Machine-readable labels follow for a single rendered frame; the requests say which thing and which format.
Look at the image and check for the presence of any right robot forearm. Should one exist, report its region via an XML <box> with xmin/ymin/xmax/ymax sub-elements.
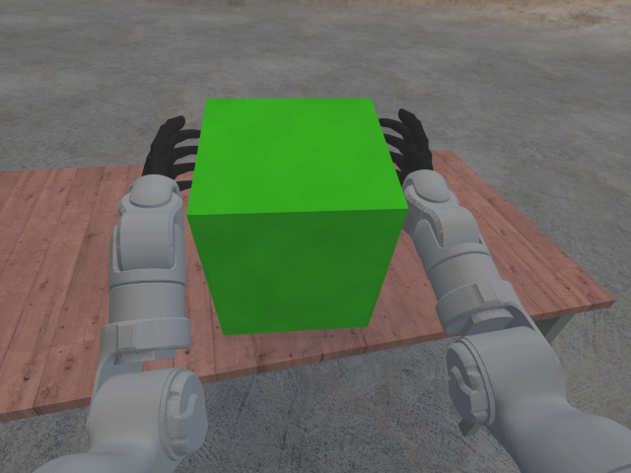
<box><xmin>401</xmin><ymin>169</ymin><xmax>567</xmax><ymax>399</ymax></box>

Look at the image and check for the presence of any carton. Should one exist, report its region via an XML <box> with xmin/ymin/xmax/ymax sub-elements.
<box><xmin>186</xmin><ymin>99</ymin><xmax>409</xmax><ymax>335</ymax></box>

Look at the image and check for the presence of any table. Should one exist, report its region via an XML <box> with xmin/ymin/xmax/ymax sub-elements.
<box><xmin>0</xmin><ymin>150</ymin><xmax>616</xmax><ymax>437</ymax></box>

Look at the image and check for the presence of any left robot upper arm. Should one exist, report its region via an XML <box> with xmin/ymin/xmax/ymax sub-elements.
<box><xmin>33</xmin><ymin>368</ymin><xmax>208</xmax><ymax>473</ymax></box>

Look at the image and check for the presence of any right robot upper arm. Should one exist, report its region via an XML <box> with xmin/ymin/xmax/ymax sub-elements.
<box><xmin>446</xmin><ymin>326</ymin><xmax>631</xmax><ymax>473</ymax></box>

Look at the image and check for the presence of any robot right hand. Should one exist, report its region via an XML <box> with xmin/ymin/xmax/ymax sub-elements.
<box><xmin>379</xmin><ymin>108</ymin><xmax>433</xmax><ymax>187</ymax></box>

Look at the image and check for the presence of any robot left hand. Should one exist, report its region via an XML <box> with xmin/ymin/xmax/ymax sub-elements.
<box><xmin>142</xmin><ymin>115</ymin><xmax>201</xmax><ymax>191</ymax></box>

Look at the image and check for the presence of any left robot forearm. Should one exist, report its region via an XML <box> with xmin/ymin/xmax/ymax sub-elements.
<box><xmin>86</xmin><ymin>174</ymin><xmax>191</xmax><ymax>449</ymax></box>

